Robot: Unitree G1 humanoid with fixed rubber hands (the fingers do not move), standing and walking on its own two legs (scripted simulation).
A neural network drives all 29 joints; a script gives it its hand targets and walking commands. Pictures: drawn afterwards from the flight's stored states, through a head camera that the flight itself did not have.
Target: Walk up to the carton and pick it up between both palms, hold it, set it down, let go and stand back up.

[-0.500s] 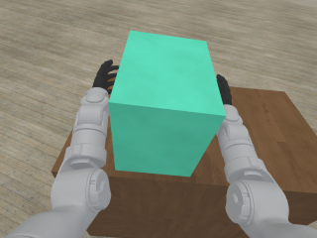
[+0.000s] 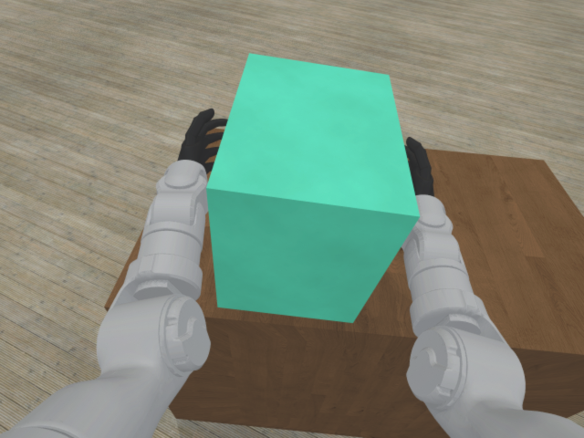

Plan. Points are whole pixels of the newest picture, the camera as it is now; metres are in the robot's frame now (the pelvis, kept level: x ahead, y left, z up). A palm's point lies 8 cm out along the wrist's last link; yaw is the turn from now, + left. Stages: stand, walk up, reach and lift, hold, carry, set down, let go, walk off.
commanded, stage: set down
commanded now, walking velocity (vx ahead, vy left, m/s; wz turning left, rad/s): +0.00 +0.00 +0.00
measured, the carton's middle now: (302, 191) +0.45 +0.00 +0.11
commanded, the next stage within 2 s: none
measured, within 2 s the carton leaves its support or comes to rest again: rests again in 1.98 s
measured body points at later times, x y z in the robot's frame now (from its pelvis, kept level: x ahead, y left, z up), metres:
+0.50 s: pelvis +0.01 +0.00 +0.00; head +0.02 +0.02 +0.45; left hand +0.44 +0.15 +0.13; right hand +0.42 -0.16 +0.12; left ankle +0.00 +0.10 -0.75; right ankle -0.01 -0.10 -0.75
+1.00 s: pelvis +0.01 +0.01 +0.00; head +0.02 +0.03 +0.45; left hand +0.44 +0.16 +0.12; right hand +0.41 -0.16 +0.11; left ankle +0.00 +0.10 -0.75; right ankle -0.01 -0.10 -0.75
